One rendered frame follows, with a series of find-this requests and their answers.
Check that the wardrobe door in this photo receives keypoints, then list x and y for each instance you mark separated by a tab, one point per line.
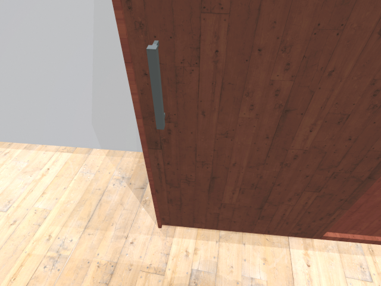
364	217
272	110

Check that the handle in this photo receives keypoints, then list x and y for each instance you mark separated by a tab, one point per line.
155	77

